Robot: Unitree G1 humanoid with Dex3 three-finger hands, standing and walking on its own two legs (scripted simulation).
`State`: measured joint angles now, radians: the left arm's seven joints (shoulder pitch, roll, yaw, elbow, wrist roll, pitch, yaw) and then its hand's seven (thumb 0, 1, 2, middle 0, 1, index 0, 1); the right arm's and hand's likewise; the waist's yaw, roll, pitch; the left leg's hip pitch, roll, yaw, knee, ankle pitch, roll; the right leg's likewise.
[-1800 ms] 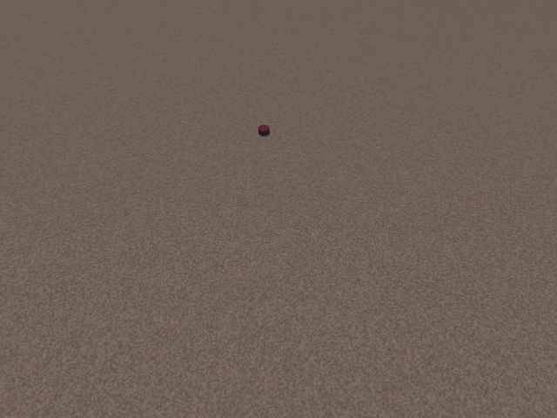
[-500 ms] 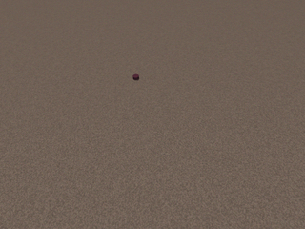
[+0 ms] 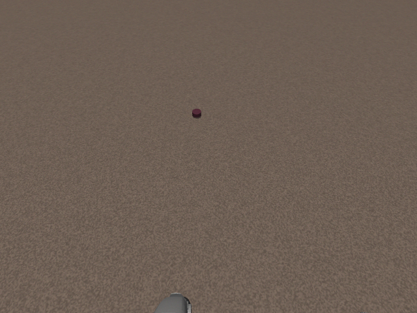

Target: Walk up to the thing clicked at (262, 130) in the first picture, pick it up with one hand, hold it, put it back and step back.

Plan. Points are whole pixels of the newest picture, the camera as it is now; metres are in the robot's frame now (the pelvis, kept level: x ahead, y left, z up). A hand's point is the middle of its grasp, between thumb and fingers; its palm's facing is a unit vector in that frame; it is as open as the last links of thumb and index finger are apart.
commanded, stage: walk up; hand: left
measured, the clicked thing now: (196, 113) +1.56 +0.19 -0.75
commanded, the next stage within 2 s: none
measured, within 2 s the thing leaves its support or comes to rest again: neither
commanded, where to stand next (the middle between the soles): +1.14 -0.01 m, yaw -4 degrees
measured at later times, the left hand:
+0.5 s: hand (126, 207) +0.39 +0.26 -0.12, palm faces -0.10 -0.89 -0.44, open 7.4 cm
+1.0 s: hand (138, 174) +0.53 +0.27 -0.17, palm faces -0.06 -0.93 -0.35, open 7.4 cm
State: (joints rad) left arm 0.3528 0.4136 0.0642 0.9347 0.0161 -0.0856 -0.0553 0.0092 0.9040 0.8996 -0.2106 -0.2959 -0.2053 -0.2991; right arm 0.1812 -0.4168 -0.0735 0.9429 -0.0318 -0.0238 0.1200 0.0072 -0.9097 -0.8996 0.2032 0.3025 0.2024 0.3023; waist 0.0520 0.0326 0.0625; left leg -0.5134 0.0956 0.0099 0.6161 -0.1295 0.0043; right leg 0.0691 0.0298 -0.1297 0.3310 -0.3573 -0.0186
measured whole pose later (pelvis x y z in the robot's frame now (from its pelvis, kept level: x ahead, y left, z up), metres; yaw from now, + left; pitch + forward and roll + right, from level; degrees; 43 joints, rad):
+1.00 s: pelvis +0.51 +0.00 -0.01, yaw -2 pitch -3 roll -1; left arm 0.35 0.43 0.03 0.92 0.00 -0.05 -0.03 0.01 0.91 0.90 -0.21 -0.30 -0.20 -0.30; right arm 0.18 -0.41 -0.08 0.85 -0.01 -0.08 0.08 0.00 -0.91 -0.90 0.20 0.30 0.20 0.30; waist 0.02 -0.03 0.09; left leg -0.40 0.03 0.09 0.65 -0.21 0.05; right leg -0.25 -0.04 0.00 1.02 -0.45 -0.04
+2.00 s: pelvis +0.89 +0.00 +0.00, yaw -3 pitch -3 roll +0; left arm 0.31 0.45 0.04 0.91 0.00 -0.05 -0.04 0.01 0.91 0.90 -0.21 -0.30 -0.20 -0.30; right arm 0.30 -0.39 -0.05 0.86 -0.01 -0.08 0.06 0.00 -0.91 -0.90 0.21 0.30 0.20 0.30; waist -0.01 -0.06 0.08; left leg -0.25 0.03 0.10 0.54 -0.24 0.03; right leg -0.46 -0.06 0.00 1.00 -0.36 -0.03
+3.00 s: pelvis +1.10 -0.01 -0.01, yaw -5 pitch -3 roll +0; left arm 0.23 0.37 0.02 1.02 0.01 -0.02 -0.01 0.01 0.91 0.90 -0.21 -0.30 -0.20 -0.30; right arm 0.18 -0.39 -0.01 1.00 0.00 -0.02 0.02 0.01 -0.91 -0.90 0.20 0.30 0.20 0.30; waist 0.01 0.02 0.07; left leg -0.31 0.04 0.02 0.62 -0.24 -0.02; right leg -0.28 -0.03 -0.04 0.66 -0.33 -0.01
